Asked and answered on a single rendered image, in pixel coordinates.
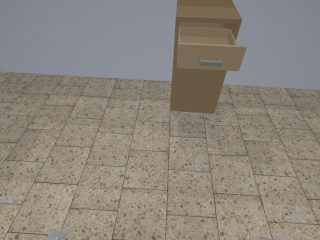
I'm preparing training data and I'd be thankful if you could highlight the cabinet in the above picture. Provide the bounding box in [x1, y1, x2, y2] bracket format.
[170, 0, 242, 114]

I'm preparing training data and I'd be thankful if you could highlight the robot left hand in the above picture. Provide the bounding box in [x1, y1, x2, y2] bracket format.
[43, 230, 68, 240]

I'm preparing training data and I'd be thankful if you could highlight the handle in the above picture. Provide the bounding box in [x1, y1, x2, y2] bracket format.
[199, 56, 223, 67]

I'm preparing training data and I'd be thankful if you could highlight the drawer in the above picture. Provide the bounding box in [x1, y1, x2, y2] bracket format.
[176, 26, 247, 71]

